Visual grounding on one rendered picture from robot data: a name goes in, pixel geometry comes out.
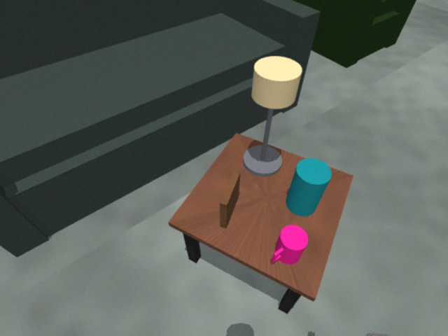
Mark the desk lamp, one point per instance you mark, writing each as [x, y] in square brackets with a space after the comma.
[275, 86]

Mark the sofa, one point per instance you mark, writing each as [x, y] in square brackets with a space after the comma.
[100, 97]

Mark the coffee table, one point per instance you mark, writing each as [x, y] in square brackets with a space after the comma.
[258, 218]

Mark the armchair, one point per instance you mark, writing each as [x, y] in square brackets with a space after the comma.
[349, 30]

